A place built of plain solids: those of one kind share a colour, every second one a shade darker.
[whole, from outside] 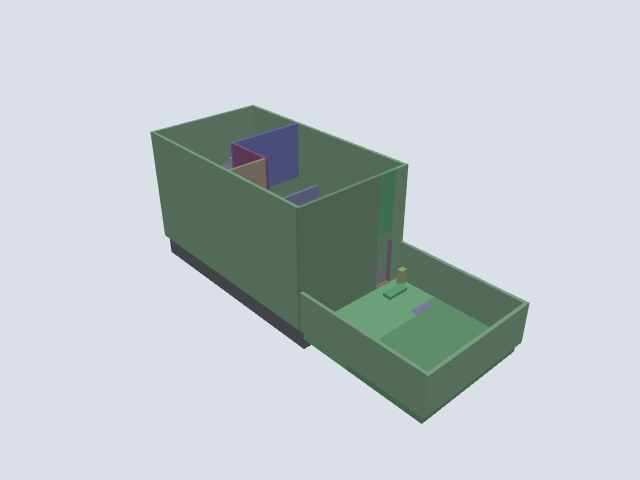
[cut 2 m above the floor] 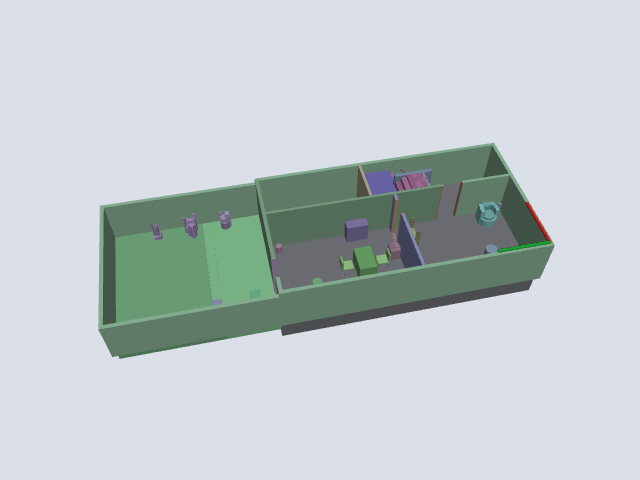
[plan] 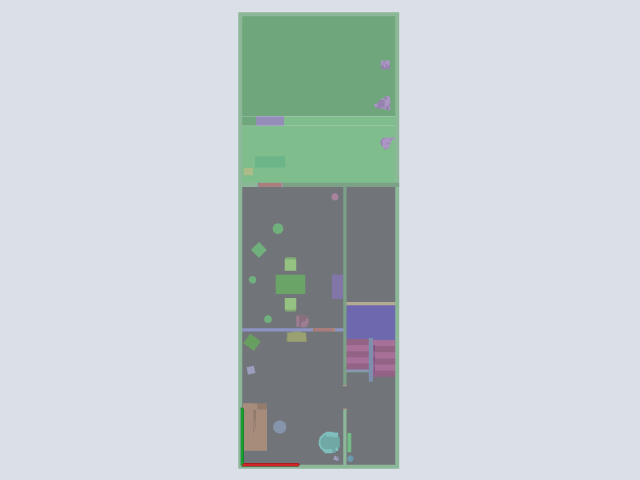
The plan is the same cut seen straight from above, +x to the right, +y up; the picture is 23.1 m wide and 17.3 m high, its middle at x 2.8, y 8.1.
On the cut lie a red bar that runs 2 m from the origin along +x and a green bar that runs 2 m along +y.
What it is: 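A terraced town house, two up and two down, 5.5 m between the party walls, 10.0 m deep; a hall 1.75 m wide; a stair of 13 risers of 211 mm on goings of 221 mm, 0.80 m wide, between walls, up a first flight to a half landing at the back, then back toward the front up a second flight beside it, a wall between them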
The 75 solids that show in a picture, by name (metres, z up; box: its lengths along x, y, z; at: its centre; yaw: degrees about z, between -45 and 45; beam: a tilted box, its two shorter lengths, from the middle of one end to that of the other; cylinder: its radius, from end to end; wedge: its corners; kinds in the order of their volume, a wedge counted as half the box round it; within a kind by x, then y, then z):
{
 "wall_1": {"box": [0.15, 10.31, 5.4], "at": [-0.07, 5.01, 2.65]},
 "wall_2": {"box": [0.15, 6.3, 1.85], "at": [-0.07, 13.16, 0.88]},
 "wall_3": {"box": [0.71, 0.15, 5.4], "at": [0.21, 10.09, 2.65]},
 "wall_4": {"box": [5.81, 0.15, 5.4], "at": [2.75, -0.07, 2.65]},
 "wall_5": {"box": [5.81, 0.15, 1.85], "at": [2.75, 16.24, 0.88]},
 "wall_6": {"box": [4.21, 0.15, 5.4], "at": [3.55, 10.09, 2.65]},
 "wall_7": {"box": [0.12, 2.0, 2.7], "at": [3.7, 1.0, 1.3]},
 "wall_8": {"box": [0.12, 7.15, 2.7], "at": [3.7, 6.44, 1.3]},
 "wall_9": {"box": [0.15, 10.31, 5.4], "at": [5.58, 5.01, 2.65]},
 "wall_10": {"box": [0.15, 6.3, 1.85], "at": [5.58, 13.16, 0.88]},
 "ground_1": {"box": [0.51, 0.35, 0.5], "at": [0.25, 12.39, -0.25]},
 "ground_2": {"box": [5.51, 2.06, 0.5], "at": [2.75, 11.18, -0.25]},
 "ground_3": {"box": [5.51, 3.6, 0.5], "at": [2.75, 14.36, -0.25]},
 "ground_4": {"box": [4.0, 0.35, 0.5], "at": [3.51, 12.39, -0.25]},
 "tread_1": {"box": [0.8, 0.3, 2.58], "at": [4.16, 3.5, 1.24]},
 "tread_2": {"box": [0.8, 0.52, 2.37], "at": [4.16, 3.61, 1.14]},
 "tread_3": {"box": [0.8, 0.69, 2.16], "at": [4.16, 3.75, 1.03]},
 "tread_4": {"box": [0.8, 0.69, 1.95], "at": [4.16, 3.97, 0.93]},
 "tread_5": {"box": [0.8, 0.69, 1.74], "at": [4.16, 4.19, 0.82]},
 "tread_6": {"box": [0.8, 0.69, 0.26], "at": [5.11, 3.51, 0.08]},
 "tread_7": {"box": [0.8, 0.69, 0.47], "at": [5.11, 3.73, 0.19]},
 "tread_8": {"box": [0.8, 0.69, 0.68], "at": [5.11, 3.95, 0.29]},
 "tread_9": {"box": [0.8, 0.69, 0.89], "at": [5.11, 4.18, 0.4]},
 "tread_10": {"box": [0.8, 0.69, 1.11], "at": [5.11, 4.4, 0.5]},
 "tread_11": {"box": [0.8, 0.69, 1.32], "at": [5.11, 4.62, 0.61]},
 "half_landing_1": {"box": [1.75, 1.25, 1.53], "at": [4.63, 5.12, 0.71]},
 "upper_back_wall_1": {"box": [3.76, 0.12, 2.7], "at": [1.88, 3.47, 4.0]},
 "landing_end_wall_1": {"box": [1.75, 0.12, 5.4], "at": [4.63, 5.81, 2.65]},
 "slotfit_sofa_1": {"box": [0.38, 1.71, 0.95], "at": [0.21, 1.36, 0.42]},
 "slotfit_sofa_2": {"box": [0.52, 1.27, 0.53], "at": [0.63, 1.37, 0.22]},
 "slotfit_sofa_3": {"box": [0.34, 0.15, 0.8], "at": [0.72, 0.6, 0.35]},
 "slotfit_sofa_4": {"box": [0.34, 0.17, 0.8], "at": [0.72, 2.12, 0.35]},
 "kitchen_wall_1": {"box": [2.55, 0.12, 2.7], "at": [1.27, 4.86, 1.3]},
 "kitchen_wall_2": {"box": [0.3, 0.12, 2.7], "at": [3.49, 4.86, 1.3]},
 "stair_spine_1": {"box": [0.15, 1.58, 3.8], "at": [4.63, 3.78, 1.85]},
 "upper_partition_1": {"box": [0.12, 2.34, 2.7], "at": [3.7, 4.7, 4.0]},
 "kitchen_table_1": {"box": [1.06, 0.69, 0.78], "at": [1.74, 6.5, 0.34]},
 "slotfit_chair_1": {"box": [0.28, 0.15, 0.79], "at": [3.1, 0.49, 0.34]},
 "slotfit_chair_2": {"cylinder": 0.28, "from": [3.1, 0.8, -0.05], "to": [3.1, 0.8, 0.46]},
 "slotfit_chair_3": {"cylinder": 0.38, "from": [3.13, 0.8, -0.05], "to": [3.13, 0.8, 0.36]},
 "slotfit_chair_4": {"box": [0.25, 0.17, 0.79], "at": [3.14, 1.1, 0.34]},
 "slotfit_chair_5": {"box": [0.2, 0.17, 0.79], "at": [3.36, 1.08, 0.34]},
 "back_wall_over_door_1": {"box": [0.91, 0.15, 2.74], "at": [1.01, 10.09, 3.98]},
 "slotfit_storage_1": {"box": [0.025, 0.18, 1.99], "at": [1.61, 4.53, 0.94]},
 "slotfit_storage_2": {"box": [0.68, 0.34, 1.43], "at": [1.96, 4.6, 0.66]},
 "slotfit_storage_3": {"box": [0.04, 0.18, 1.99], "at": [2.31, 4.53, 0.94]},
 "slotfit_kitchen_wall_table_1": {"box": [0.4, 0.89, 0.9], "at": [3.43, 6.41, 0.4]},
 "tread_head_1": {"box": [0.8, 0.08, 2.73], "at": [4.16, 3.39, 1.31]},
 "clutter_kitchen_1": {"cylinder": 0.13, "from": [0.37, 6.67, -0.05], "to": [0.37, 6.67, 0.29]},
 "clutter_kitchen_2": {"box": [0.41, 0.41, 0.36], "at": [0.59, 7.74, 0.13], "yaw": 43.9},
 "clutter_kitchen_3": {"cylinder": 0.14, "from": [0.93, 5.25, -0.05], "to": [0.93, 5.25, 0.31]},
 "clutter_kitchen_4": {"cylinder": 0.19, "from": [1.28, 8.51, -0.05], "to": [1.28, 8.51, 0.32]},
 "yard_feature_fill_1": {"box": [1.0, 0.35, 0.4], "at": [1.01, 12.39, -0.2]},
 "yard_step_1": {"box": [1.09, 0.41, 0.2], "at": [1.01, 10.91, 0.05]},
 "own_plant_yard_1": {"cylinder": 0.06, "from": [4.81, 12.95, -0.05], "to": [4.81, 12.95, 0.75]},
 "own_plant_yard_2": {"cylinder": 0.18, "from": [5.16, 11.62, -0.05], "to": [5.16, 11.62, 0.34]},
 "own_plant_yard_3": {"box": [0.23, 0.17, 0.8], "at": [5.19, 11.48, 0.35]},
 "slotfit_low_table_1": {"cylinder": 0.24, "from": [1.35, 1.36, -0.05], "to": [1.35, 1.36, 0.39]},
 "own_bin_1": {"box": [0.33, 0.27, 0.76], "at": [0.22, 10.56, 0.33]},
 "box_cardboard_1": {"box": [0.48, 0.43, 0.33], "at": [0.35, 4.41, 0.11], "yaw": -36.0},
 "radiator_1": {"box": [0.14, 0.7, 0.6], "at": [3.86, 0.8, 0.42]},
 "clutter_front_1": {"box": [0.27, 0.27, 0.54], "at": [0.31, 3.41, 0.22], "yaw": 13.4},
 "side_chair_1": {"box": [0.38, 0.08, 0.38], "at": [1.74, 5.56, 0.65]},
 "side_chair_2": {"box": [0.42, 0.42, 0.04], "at": [1.74, 5.8, 0.43]},
 "side_chair_3": {"box": [0.42, 0.42, 0.04], "at": [1.74, 7.2, 0.43]},
 "side_chair_4": {"box": [0.38, 0.08, 0.38], "at": [1.74, 7.44, 0.65]},
 "doorframe_back_1": {"box": [0.038, 0.19, 2.15], "at": [0.58, 10.09, 1.02]},
 "doorframe_back_2": {"box": [0.038, 0.19, 2.15], "at": [1.43, 10.09, 1.02]},
 "own_basket_passage_1": {"box": [0.11, 0.2, 0.59], "at": [2.0, 5.07, 0.24]},
 "own_basket_passage_2": {"box": [0.11, 0.2, 0.59], "at": [2.0, 5.27, 0.24]},
 "own_bin_waste_kitchen_1": {"cylinder": 0.13, "from": [3.34, 9.65, -0.05], "to": [3.34, 9.65, 0.35]},
 "threshold_1": {"box": [0.89, 0.16, 0.08], "at": [1.01, 10.09, -0.01]},
 "threshold_2": {"box": [0.79, 0.13, 0.07], "at": [2.94, 4.86, -0.01]},
 "doorframe_kitchen_1": {"box": [0.042, 0.16, 2.15], "at": [3.32, 4.86, 1.02]},
 "doorframe_front_room_1": {"box": [0.16, 0.038, 2.15], "at": [3.7, 2.02, 1.02]}
}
